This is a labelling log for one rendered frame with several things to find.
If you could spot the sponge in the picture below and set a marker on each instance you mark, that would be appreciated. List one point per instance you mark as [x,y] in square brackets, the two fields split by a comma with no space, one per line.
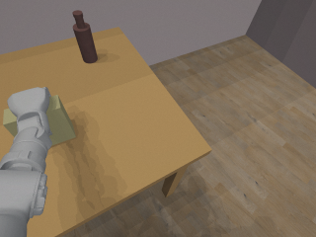
[59,121]

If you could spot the left robot hand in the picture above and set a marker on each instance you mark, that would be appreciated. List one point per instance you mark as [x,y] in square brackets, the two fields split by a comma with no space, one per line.
[32,99]

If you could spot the robot left upper arm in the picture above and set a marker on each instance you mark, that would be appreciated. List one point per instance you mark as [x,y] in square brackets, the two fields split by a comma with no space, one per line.
[22,196]

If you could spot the left robot forearm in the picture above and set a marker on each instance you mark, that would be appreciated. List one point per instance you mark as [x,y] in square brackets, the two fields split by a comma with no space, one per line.
[30,145]

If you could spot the table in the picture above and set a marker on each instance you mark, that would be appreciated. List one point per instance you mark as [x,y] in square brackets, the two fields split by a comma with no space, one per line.
[130,132]

